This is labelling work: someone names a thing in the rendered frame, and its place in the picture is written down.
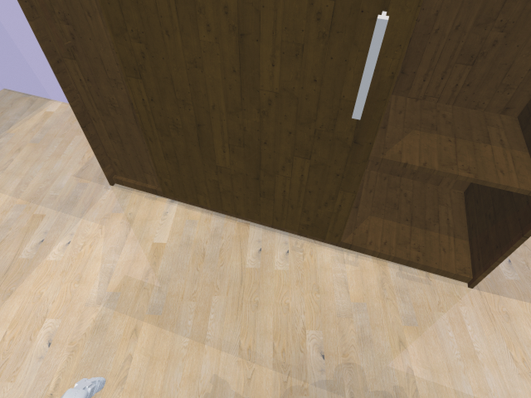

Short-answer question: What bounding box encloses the left robot hand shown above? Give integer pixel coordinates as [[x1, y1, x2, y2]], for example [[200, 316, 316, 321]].
[[61, 377, 105, 398]]

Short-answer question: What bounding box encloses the handle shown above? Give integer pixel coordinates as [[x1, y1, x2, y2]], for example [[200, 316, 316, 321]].
[[352, 11, 389, 120], [32, 0, 67, 54]]

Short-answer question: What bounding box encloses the wardrobe door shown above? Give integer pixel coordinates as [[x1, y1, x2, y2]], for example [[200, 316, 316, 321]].
[[45, 0, 160, 187], [99, 0, 423, 244]]

